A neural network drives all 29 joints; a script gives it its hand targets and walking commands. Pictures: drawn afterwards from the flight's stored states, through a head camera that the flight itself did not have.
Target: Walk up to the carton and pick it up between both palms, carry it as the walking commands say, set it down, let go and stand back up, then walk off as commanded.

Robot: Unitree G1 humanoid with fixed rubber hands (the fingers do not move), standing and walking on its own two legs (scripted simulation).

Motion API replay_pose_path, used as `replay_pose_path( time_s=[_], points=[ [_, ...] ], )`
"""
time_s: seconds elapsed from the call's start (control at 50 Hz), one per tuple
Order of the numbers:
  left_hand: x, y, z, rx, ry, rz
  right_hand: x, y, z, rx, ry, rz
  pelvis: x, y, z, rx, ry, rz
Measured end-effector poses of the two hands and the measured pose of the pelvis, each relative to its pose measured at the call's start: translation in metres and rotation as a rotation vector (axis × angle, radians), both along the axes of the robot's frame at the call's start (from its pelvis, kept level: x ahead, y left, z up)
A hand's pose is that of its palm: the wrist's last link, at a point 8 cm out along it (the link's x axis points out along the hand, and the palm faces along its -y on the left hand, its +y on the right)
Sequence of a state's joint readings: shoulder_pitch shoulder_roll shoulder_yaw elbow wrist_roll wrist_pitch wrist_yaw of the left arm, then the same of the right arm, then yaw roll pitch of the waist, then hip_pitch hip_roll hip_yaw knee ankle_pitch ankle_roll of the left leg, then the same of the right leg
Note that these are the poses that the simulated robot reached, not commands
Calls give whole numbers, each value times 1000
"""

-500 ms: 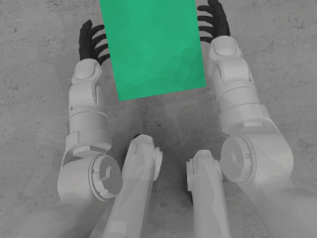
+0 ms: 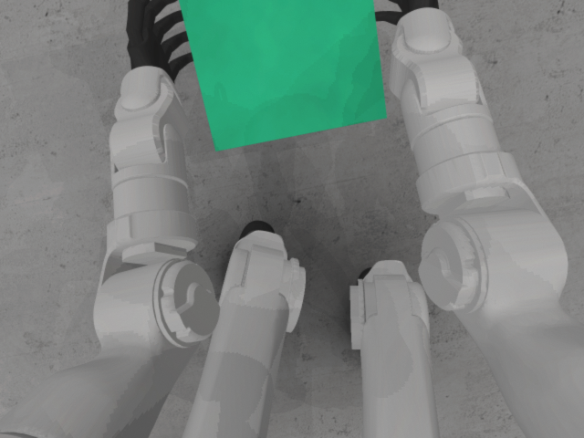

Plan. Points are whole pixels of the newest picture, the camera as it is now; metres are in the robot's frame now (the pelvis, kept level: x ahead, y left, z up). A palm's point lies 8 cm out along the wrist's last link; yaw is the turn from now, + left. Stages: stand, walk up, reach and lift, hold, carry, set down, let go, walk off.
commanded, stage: set down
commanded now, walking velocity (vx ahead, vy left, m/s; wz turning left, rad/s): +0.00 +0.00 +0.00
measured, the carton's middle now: (283, 37) +0.55 +0.13 -0.24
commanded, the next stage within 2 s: none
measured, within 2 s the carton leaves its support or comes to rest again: rests again in 1.84 s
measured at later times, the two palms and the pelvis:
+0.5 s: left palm (178, 71) +0.48 +0.25 -0.21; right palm (408, 28) +0.57 -0.02 -0.21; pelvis +0.00 +0.00 -0.03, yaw +0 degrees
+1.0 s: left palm (177, 71) +0.48 +0.26 -0.22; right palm (404, 38) +0.57 -0.02 -0.23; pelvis +0.00 +0.00 -0.04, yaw +0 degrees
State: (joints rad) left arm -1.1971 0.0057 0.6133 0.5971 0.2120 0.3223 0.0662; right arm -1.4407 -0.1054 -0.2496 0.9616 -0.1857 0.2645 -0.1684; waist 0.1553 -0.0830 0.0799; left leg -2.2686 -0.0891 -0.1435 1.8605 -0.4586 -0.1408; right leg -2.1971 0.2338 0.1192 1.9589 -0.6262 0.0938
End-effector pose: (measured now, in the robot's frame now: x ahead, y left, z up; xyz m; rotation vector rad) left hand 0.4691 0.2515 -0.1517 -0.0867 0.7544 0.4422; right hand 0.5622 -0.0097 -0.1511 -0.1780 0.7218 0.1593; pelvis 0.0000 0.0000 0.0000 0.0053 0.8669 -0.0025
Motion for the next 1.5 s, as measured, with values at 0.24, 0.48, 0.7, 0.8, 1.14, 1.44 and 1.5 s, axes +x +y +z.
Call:
replay_pose_path(
  time_s=[0.24,0.48,0.7,0.8,1.14,1.44,1.5],
  points=[
    [6,2,-31,3,16,-18,5,-1,-32,8,20,15,-1,1,-19,8,-42,-22],
    [12,-2,-55,-6,42,-50,10,-9,-60,-2,46,46,3,-4,-30,26,-80,-37],
    [10,8,-64,5,42,-44,9,1,-71,25,50,62,4,-6,-37,31,-104,-33],
    [12,6,-65,-1,43,-59,7,-3,-74,24,54,59,2,-5,-39,30,-121,-32],
    [12,8,-74,-5,60,-89,3,-6,-85,23,72,84,-1,-4,-44,30,-146,-37],
    [15,10,-82,-4,71,-106,-1,-7,-102,31,84,93,2,-2,-48,33,-152,-39],
    [15,10,-83,-4,73,-108,-2,-7,-104,32,87,96,2,-2,-49,34,-153,-40]
  ],
)
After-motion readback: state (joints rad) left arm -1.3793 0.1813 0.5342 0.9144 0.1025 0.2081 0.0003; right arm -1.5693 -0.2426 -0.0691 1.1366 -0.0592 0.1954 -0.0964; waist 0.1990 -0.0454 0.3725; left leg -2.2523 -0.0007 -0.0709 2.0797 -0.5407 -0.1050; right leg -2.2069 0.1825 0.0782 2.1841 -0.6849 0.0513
